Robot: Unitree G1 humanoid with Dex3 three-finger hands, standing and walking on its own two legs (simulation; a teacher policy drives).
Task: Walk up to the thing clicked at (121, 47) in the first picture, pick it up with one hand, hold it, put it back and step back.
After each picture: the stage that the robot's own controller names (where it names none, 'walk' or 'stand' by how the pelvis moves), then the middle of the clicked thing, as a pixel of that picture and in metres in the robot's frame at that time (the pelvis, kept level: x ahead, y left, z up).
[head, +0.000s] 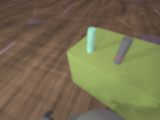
stand; (121, 52) +0.58 -0.22 +0.05
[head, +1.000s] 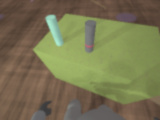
walk; (89, 38) +0.58 +0.07 +0.08
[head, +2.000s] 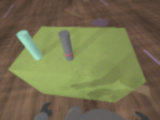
stand; (67, 47) +0.51 +0.21 +0.09
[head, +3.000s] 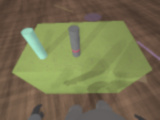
stand; (75, 43) +0.54 +0.16 +0.08
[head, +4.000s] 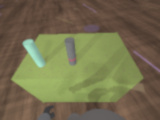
stand; (71, 53) +0.51 +0.20 +0.06
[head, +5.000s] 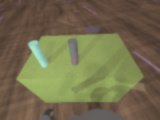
stand; (74, 53) +0.53 +0.18 +0.04
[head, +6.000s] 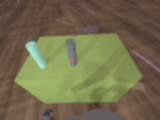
stand; (72, 54) +0.52 +0.19 +0.04
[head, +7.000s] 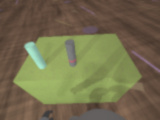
stand; (71, 54) +0.52 +0.20 +0.04
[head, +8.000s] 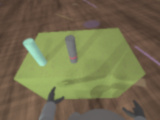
rise first; (72, 51) +0.52 +0.19 +0.05
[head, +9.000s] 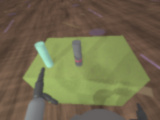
go down; (77, 54) +0.53 +0.18 +0.05
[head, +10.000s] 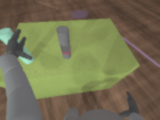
go down; (65, 45) +0.52 +0.17 +0.08
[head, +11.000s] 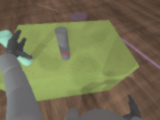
approach; (63, 46) +0.52 +0.18 +0.09
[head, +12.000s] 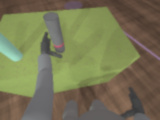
close in; (56, 36) +0.53 +0.19 +0.13
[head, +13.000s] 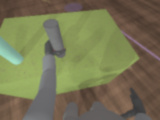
lift; (56, 42) +0.50 +0.18 +0.12
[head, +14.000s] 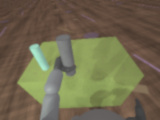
lift; (67, 58) +0.33 +0.16 +0.22
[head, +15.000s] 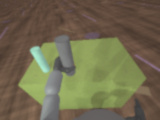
hold; (66, 58) +0.33 +0.16 +0.22
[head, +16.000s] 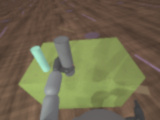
hold; (66, 59) +0.33 +0.17 +0.21
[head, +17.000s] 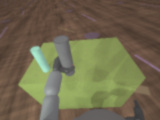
hold; (66, 58) +0.33 +0.16 +0.21
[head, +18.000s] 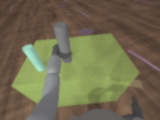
crouch; (64, 45) +0.43 +0.18 +0.22
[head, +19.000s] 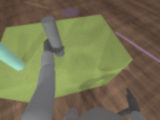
lower; (55, 40) +0.52 +0.18 +0.14
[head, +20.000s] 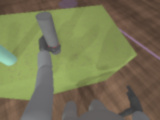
lower; (51, 37) +0.52 +0.19 +0.13
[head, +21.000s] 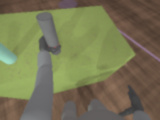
lower; (51, 37) +0.52 +0.19 +0.13
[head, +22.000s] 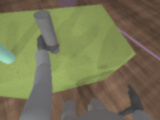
lower; (49, 36) +0.53 +0.20 +0.13
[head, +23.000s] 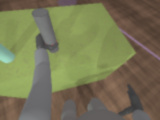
rest; (48, 35) +0.53 +0.20 +0.13
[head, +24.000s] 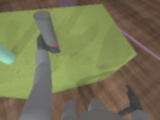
withdraw; (49, 36) +0.52 +0.20 +0.13
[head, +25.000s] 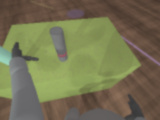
sink last; (60, 47) +0.49 +0.19 +0.10
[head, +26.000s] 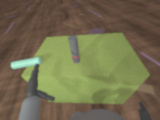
stand; (74, 50) +0.54 +0.20 +0.09
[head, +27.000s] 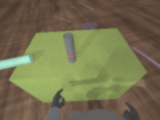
stand; (70, 49) +0.52 +0.19 +0.09
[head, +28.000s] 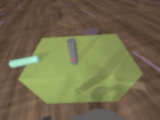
stand; (73, 52) +0.55 +0.19 +0.05
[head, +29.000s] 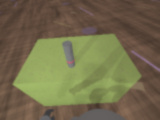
stand; (69, 55) +0.51 +0.21 +0.04
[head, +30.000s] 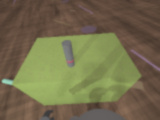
stand; (69, 55) +0.51 +0.21 +0.04
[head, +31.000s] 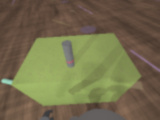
stand; (69, 55) +0.50 +0.21 +0.04
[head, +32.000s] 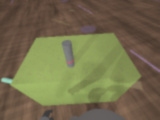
stand; (69, 55) +0.50 +0.21 +0.04
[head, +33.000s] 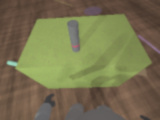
walk; (74, 38) +0.57 +0.17 +0.07
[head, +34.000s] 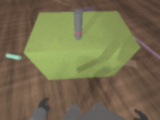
walk; (78, 26) +0.74 +0.18 +0.06
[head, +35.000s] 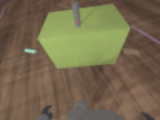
walk; (76, 15) +1.02 +0.25 +0.07
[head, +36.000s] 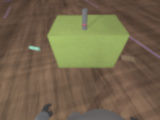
stand; (84, 20) +1.13 +0.16 +0.06
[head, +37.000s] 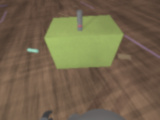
stand; (79, 21) +1.15 +0.20 +0.05
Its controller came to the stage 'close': yes
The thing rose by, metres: 0.20
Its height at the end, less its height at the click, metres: +0.00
